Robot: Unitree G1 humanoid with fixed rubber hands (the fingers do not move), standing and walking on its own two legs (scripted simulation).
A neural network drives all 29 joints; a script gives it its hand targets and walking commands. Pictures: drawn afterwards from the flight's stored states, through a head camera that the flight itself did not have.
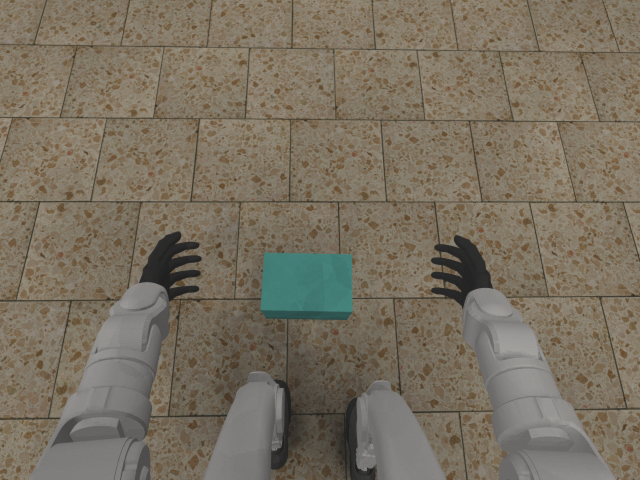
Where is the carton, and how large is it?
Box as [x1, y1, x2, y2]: [260, 253, 352, 319]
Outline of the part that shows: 264,253 260,309 267,318 346,319 352,311 351,254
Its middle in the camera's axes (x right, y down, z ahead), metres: -0.04 +0.11 +1.03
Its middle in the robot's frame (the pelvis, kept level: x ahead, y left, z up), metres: +0.47 +0.03 -0.61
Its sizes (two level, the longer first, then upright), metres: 0.223 0.146 0.146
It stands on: the floor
